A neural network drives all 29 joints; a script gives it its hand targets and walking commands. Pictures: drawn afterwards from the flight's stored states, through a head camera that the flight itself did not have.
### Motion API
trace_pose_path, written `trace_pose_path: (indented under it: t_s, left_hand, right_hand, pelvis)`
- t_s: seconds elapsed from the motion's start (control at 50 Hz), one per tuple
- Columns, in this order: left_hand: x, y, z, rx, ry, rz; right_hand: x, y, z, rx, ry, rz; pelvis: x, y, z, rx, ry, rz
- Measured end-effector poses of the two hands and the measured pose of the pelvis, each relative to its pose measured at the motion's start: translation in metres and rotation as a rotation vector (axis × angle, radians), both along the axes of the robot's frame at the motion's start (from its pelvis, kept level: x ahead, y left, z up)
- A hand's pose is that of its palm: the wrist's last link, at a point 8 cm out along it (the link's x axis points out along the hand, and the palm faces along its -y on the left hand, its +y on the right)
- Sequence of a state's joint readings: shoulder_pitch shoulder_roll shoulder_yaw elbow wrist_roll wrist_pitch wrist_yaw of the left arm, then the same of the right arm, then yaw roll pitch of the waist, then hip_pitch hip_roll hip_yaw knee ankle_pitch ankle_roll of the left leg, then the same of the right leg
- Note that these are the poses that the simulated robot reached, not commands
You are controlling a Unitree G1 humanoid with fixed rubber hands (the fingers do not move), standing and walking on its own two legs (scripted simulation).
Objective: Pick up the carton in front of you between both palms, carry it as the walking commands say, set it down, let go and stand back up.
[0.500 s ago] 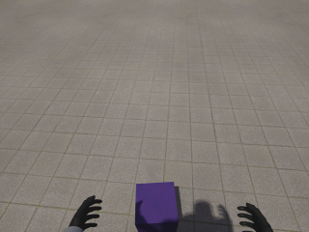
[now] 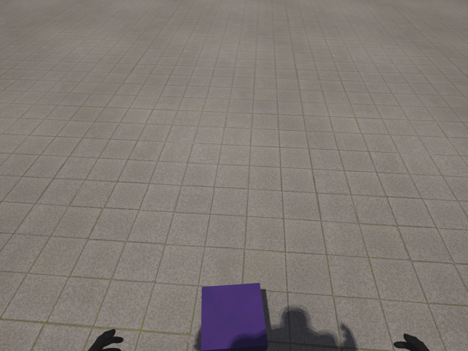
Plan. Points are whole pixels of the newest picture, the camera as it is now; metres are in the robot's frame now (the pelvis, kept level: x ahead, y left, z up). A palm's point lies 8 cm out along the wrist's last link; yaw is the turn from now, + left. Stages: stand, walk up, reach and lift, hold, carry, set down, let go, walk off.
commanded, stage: stand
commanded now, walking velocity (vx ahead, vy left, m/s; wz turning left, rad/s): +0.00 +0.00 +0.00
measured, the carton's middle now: (232, 325) +0.37 +0.05 -0.65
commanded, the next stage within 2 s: none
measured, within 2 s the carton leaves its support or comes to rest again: neither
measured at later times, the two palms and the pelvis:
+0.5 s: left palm out of the picture +0.09 +0.29 -0.10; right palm out of the picture +0.09 -0.30 -0.09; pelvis -0.01 +0.00 +0.01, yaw +0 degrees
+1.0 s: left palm out of the picture +0.06 +0.30 -0.10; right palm out of the picture +0.07 -0.31 -0.09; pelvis -0.02 -0.01 +0.01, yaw +0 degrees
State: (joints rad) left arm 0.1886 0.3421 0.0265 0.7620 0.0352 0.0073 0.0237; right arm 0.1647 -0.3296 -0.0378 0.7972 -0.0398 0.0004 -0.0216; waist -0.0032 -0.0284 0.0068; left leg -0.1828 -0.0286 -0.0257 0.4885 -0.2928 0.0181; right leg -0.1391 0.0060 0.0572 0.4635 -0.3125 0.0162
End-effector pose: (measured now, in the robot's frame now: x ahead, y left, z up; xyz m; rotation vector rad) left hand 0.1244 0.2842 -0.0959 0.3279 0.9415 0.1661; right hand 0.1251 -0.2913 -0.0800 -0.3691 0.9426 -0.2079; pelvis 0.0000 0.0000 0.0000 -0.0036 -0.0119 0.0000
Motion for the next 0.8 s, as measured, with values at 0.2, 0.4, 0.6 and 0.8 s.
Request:
trace_pose_path:
  t_s: [0.2, 0.4, 0.6, 0.8]
  left_hand:
    - [-0.009, 0.006, 0.000, 0.017, 0.031, 0.006]
    - [-0.026, 0.009, -0.001, 0.026, 0.069, 0.018]
    - [-0.044, 0.012, -0.003, 0.029, 0.111, 0.031]
    - [-0.056, 0.014, -0.003, 0.033, 0.140, 0.041]
  right_hand:
    - [-0.012, -0.002, -0.006, 0.007, 0.040, -0.013]
    - [-0.028, -0.009, -0.007, 0.002, 0.078, -0.021]
    - [-0.042, -0.015, -0.009, 0.000, 0.112, -0.029]
    - [-0.052, -0.019, -0.011, -0.001, 0.138, -0.035]
  pelvis:
    - [-0.003, 0.000, 0.002, 0.002, -0.012, 0.001]
    - [-0.010, -0.002, 0.005, 0.002, -0.021, 0.001]
    - [-0.017, -0.004, 0.007, 0.001, -0.028, 0.002]
    - [-0.022, -0.005, 0.008, 0.001, -0.032, 0.004]
